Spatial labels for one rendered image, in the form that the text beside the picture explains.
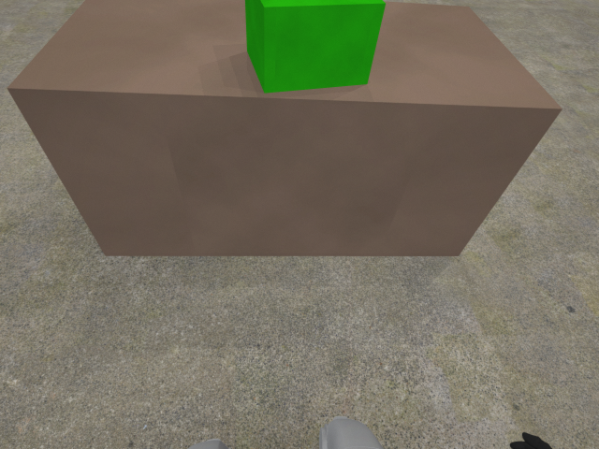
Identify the carton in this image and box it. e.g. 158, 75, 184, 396
245, 0, 386, 94

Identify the right robot thigh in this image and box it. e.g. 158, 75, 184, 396
319, 419, 384, 449

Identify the pedestal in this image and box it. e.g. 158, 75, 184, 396
7, 0, 562, 256

